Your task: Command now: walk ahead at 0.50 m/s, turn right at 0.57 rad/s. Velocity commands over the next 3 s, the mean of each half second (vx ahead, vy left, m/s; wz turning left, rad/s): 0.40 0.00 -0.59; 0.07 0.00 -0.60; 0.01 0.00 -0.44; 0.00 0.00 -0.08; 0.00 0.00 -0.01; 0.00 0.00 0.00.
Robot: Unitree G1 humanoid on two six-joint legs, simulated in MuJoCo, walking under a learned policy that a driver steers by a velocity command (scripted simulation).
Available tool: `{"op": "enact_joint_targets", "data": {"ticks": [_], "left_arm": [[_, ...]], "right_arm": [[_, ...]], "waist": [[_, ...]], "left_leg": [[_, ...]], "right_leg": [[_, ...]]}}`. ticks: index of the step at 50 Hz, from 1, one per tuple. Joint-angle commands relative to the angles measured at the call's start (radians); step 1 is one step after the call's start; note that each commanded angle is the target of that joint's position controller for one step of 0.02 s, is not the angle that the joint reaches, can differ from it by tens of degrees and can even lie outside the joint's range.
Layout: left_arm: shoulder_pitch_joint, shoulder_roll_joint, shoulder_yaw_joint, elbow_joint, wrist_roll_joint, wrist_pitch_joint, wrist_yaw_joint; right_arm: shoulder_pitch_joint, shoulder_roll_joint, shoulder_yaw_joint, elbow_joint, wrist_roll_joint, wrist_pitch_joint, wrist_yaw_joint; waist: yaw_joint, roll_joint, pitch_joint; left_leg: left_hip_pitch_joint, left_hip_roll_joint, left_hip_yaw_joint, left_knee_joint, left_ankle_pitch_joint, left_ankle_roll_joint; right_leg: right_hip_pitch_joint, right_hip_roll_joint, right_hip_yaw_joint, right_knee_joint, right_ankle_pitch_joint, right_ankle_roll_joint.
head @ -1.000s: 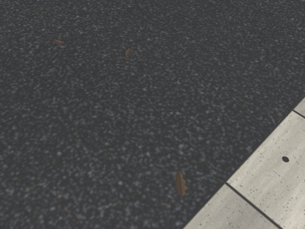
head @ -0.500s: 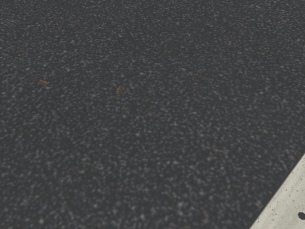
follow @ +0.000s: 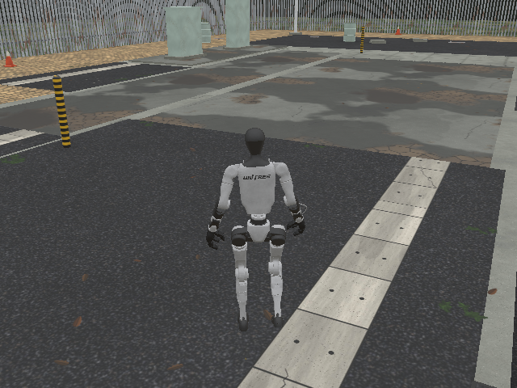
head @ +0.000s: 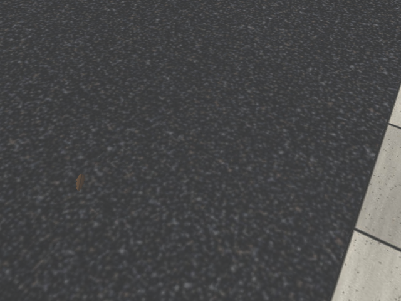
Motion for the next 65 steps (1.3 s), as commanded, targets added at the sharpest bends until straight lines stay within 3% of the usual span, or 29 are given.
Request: {"op": "enact_joint_targets", "data": {"ticks": [1, 7, 12, 13, 16, 17, 18, 19, 20, 21, 22, 23, 24, 25, 28, 34, 38, 42, 46, 47, 48, 49, 50, 52, 53, 54, 56, 59, 65], "left_arm": [[0.009, 0.033, 0.004, -0.07, 0.009, 0.014, -0.022], [-0.177, 0.01, -0.012, -0.14, 0.007, 0.019, -0.043], [-0.328, -0.009, -0.032, -0.197, 0.009, 0.011, -0.061], [-0.338, -0.011, -0.033, -0.203, 0.012, 0.009, -0.06], [-0.24, 0.005, -0.024, -0.183, 0.029, -0.002, -0.042], [-0.121, 0.025, -0.012, -0.149, 0.035, -0.012, -0.032], [0.02, 0.062, 0.006, -0.105, 0.047, -0.025, -0.015], [0.055, 0.16, 0.027, -0.094, 0.038, -0.03, 0.001], [0.076, 0.266, 0.06, -0.133, -0.007, -0.018, 0.005], [0.07, 0.215, 0.056, -0.138, -0.032, 0.0, 0.019], [-0.001, 0.164, 0.04, -0.136, -0.037, 0.004, 0.027], [-0.05, 0.107, 0.023, -0.13, -0.035, 0.008, 0.03], [-0.078, 0.081, 0.015, -0.132, -0.042, 0.011, 0.035], [-0.098, 0.066, 0.009, -0.135, -0.037, 0.012, 0.035], [-0.084, 0.108, 0.021, -0.126, -0.019, -0.002, 0.025], [-0.032, 0.119, 0.029, -0.12, -0.018, 0.019, 0.031], [0.005, 0.125, 0.035, -0.117, -0.012, 0.032, 0.035], [0.009, 0.135, 0.04, -0.12, -0.004, 0.041, 0.032], [-0.048, 0.139, 0.043, -0.13, -0.013, 0.05, 0.028], [-0.08, 0.132, 0.04, -0.137, -0.025, 0.051, 0.03], [-0.065, 0.087, 0.028, -0.147, -0.033, 0.048, 0.033], [0.0, 0.026, 0.013, -0.164, -0.041, 0.045, 0.036], [-0.001, 0.132, 0.04, -0.144, 0.001, 0.051, 0.041], [-0.003, 0.137, 0.048, -0.115, 0.005, 0.063, 0.029], [0.002, 0.13, 0.047, -0.108, -0.001, 0.071, 0.018], [0.009, 0.123, 0.044, -0.105, -0.007, 0.078, 0.007], [-0.025, 0.114, 0.037, -0.11, -0.018, 0.084, -0.002], [-0.09, 0.096, 0.026, -0.13, -0.019, 0.091, -0.007], [-0.132, 0.047, -0.004, -0.144, -0.024, 0.094, -0.006]], "right_arm": [[0.089, -0.105, -0.031, -0.015, 0.015, -0.029, 0.003], [0.146, -0.117, -0.042, 0.028, 0.017, -0.031, 0.008], [0.198, -0.15, -0.053, 0.061, 0.018, -0.022, 0.002], [0.202, -0.153, -0.054, 0.069, 0.018, -0.016, -0.001], [0.211, -0.191, -0.061, 0.084, 0.023, 0.006, -0.015], [0.205, -0.202, -0.063, 0.083, 0.029, 0.013, -0.019], [0.193, -0.201, -0.062, 0.071, 0.037, 0.014, -0.018], [0.246, -0.095, -0.039, 0.031, 0.02, 0.014, -0.011], [0.29, -0.11, -0.04, -0.016, 0.036, 0.031, -0.009], [0.195, -0.146, -0.047, -0.015, 0.02, 0.038, -0.01], [0.133, -0.122, -0.037, -0.032, 0.031, 0.033, -0.009], [0.12, -0.116, -0.035, -0.024, 0.021, 0.034, -0.011], [0.125, -0.118, -0.036, -0.025, 0.004, 0.05, -0.01], [0.158, -0.117, -0.037, -0.015, -0.005, 0.07, -0.008], [0.168, -0.098, -0.036, -0.016, -0.001, 0.098, -0.006], [0.019, -0.109, -0.04, -0.064, 0.003, 0.117, -0.015], [-0.051, -0.11, -0.037, -0.088, 0.01, 0.116, -0.02], [-0.074, -0.112, -0.032, -0.106, 0.026, 0.103, -0.025], [0.004, -0.116, -0.028, -0.099, 0.041, 0.085, -0.035], [0.047, -0.12, -0.029, -0.088, 0.034, 0.077, -0.042], [0.051, -0.173, -0.04, -0.089, 0.02, 0.07, -0.052], [-0.025, -0.27, -0.053, -0.126, 0.013, 0.076, -0.054], [0.011, -0.249, -0.057, -0.115, 0.016, 0.086, -0.043], [-0.039, -0.15, -0.03, -0.125, 0.025, 0.089, -0.031], [-0.072, -0.141, -0.027, -0.135, 0.02, 0.091, -0.032], [-0.075, -0.144, -0.027, -0.138, 0.016, 0.091, -0.036], [-0.036, -0.149, -0.031, -0.132, 0.012, 0.09, -0.034], [0.032, -0.164, -0.042, -0.11, 0.015, 0.086, -0.034], [0.042, -0.19, -0.055, -0.084, 0.011, 0.08, -0.011]], "waist": [[-0.02, 0.157, -0.024], [-0.041, 0.134, 0.022], [-0.08, 0.134, 0.061], [-0.078, 0.127, 0.073], [-0.035, 0.155, -0.003], [0.012, 0.152, -0.074], [0.086, 0.1, -0.165], [0.036, -0.074, -0.267], [0.041, -0.186, -0.453], [0.066, 0.013, -0.401], [0.042, 0.001, -0.255], [-0.001, 0.046, -0.151], [-0.033, 0.032, -0.101], [-0.057, 0.023, -0.098], [-0.073, 0.025, -0.133], [-0.022, -0.025, -0.102], [0.007, -0.045, -0.072], [0.015, -0.061, -0.067], [-0.033, -0.075, -0.069], [-0.065, -0.06, -0.063], [-0.048, 0.048, -0.071], [0.01, 0.281, -0.068], [-0.017, 0.228, -0.069], [0.015, 0.129, -0.022], [0.027, 0.157, -0.024], [0.024, 0.196, -0.028], [-0.003, 0.196, -0.039], [-0.043, 0.197, -0.045], [-0.054, 0.225, -0.061]], "left_leg": [[0.17, 0.266, -0.219, -0.241, 0.18, 0.104], [0.207, 0.248, -0.03, -0.277, 0.299, 0.112], [0.253, 0.262, 0.072, -0.262, 0.349, 0.088], [0.276, 0.263, 0.095, -0.226, 0.448, 0.08], [0.336, 0.252, 0.15, 0.031, 0.939, 0.047], [0.309, 0.244, 0.156, 0.206, 0.936, 0.037], [0.189, 0.21, 0.174, 0.451, 0.718, 0.001], [-0.098, 0.129, 0.162, 0.739, -0.179, -0.032], [-0.337, -0.025, 0.023, 1.052, -0.498, -0.07], [-0.391, 0.047, -0.09, 1.044, -0.367, -0.068], [-0.403, 0.069, -0.082, 0.995, -0.281, -0.068], [-0.377, 0.097, -0.087, 0.906, -0.241, -0.072], [-0.333, 0.108, -0.094, 0.846, -0.23, -0.08], [-0.276, 0.107, -0.091, 0.81, -0.22, -0.086], [-0.232, 0.082, -0.083, 0.736, -0.182, -0.095], [-0.313, 0.066, -0.118, 0.591, -0.11, -0.095], [-0.326, 0.04, -0.142, 0.484, -0.133, -0.087], [-0.243, -0.009, -0.146, 0.368, -0.198, -0.066], [-0.043, -0.049, -0.142, 0.107, -0.175, -0.038], [0.065, -0.031, -0.145, -0.053, -0.07, -0.031], [0.17, 0.109, -0.259, -0.16, -0.043, -0.002], [0.246, 0.37, -0.533, -0.198, 0.168, 0.101], [0.166, 0.421, -0.542, -0.146, 0.355, 0.207], [0.103, 0.313, -0.356, -0.124, 0.391, 0.183], [0.11, 0.255, -0.279, -0.117, 0.383, 0.151], [0.125, 0.231, -0.23, -0.107, 0.438, 0.145], [0.167, 0.22, -0.18, -0.095, 0.484, 0.15], [0.251, 0.25, -0.169, -0.086, 0.482, 0.169], [0.186, 0.273, -0.135, -0.06, 0.455, 0.179]], "right_leg": [[-0.199, -0.074, 0.028, 0.047, 0.077, 0.019], [-0.302, -0.093, -0.011, -0.116, 0.257, 0.044], [-0.213, -0.086, -0.104, -0.381, 0.302, 0.002], [-0.195, -0.073, -0.124, -0.423, 0.278, -0.011], [-0.03, 0.032, -0.187, -0.502, 0.169, -0.059], [0.105, 0.065, -0.173, -0.558, 0.195, -0.083], [0.322, 0.048, -0.121, -0.65, 0.347, -0.115], [0.599, -0.229, 0.162, -0.553, 0.762, -0.159], [0.808, -0.451, 0.593, -0.587, 1.08, -0.369], [0.743, -0.391, 0.446, -0.615, 1.119, -0.336], [0.593, -0.351, 0.343, -0.648, 1.089, -0.314], [0.459, -0.283, 0.282, -0.689, 1.001, -0.26], [0.357, -0.233, 0.246, -0.718, 0.949, -0.232], [0.288, -0.208, 0.217, -0.739, 0.924, -0.214], [0.224, -0.176, 0.203, -0.749, 0.928, -0.205], [0.231, -0.156, 0.314, -0.791, 0.523, -0.178], [0.276, -0.157, 0.396, -0.779, 0.401, -0.175], [0.289, -0.152, 0.456, -0.727, 0.5, -0.175], [0.258, -0.112, 0.513, -0.675, 0.568, -0.12], [0.199, -0.075, 0.499, -0.643, 0.473, -0.075], [0.103, -0.004, 0.421, -0.541, 0.228, -0.016], [-0.076, 0.165, 0.192, -0.342, -0.159, 0.043], [-0.088, 0.142, 0.104, -0.142, -0.265, 0.059], [-0.066, 0.085, 0.102, 0.01, -0.159, 0.077], [-0.07, 0.083, 0.087, 0.056, -0.107, 0.088], [-0.084, 0.083, 0.069, 0.091, -0.088, 0.102], [-0.103, 0.075, 0.042, 0.093, -0.067, 0.121], [-0.137, 0.051, 0.026, 0.013, -0.067, 0.131], [0.048, 0.024, -0.02, -0.273, -0.117, 0.092]]}}
Next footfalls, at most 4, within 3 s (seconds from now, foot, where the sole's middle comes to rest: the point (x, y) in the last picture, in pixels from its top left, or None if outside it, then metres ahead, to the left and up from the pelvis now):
0.36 right None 0.32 -0.14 -0.78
0.96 left None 0.42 0.01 -0.78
1.42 right None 0.25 -0.12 -0.78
1.76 left None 0.39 0.03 -0.78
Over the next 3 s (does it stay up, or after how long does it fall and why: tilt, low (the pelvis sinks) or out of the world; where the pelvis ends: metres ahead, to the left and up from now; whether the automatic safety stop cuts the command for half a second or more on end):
stays up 0.30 -0.01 0.00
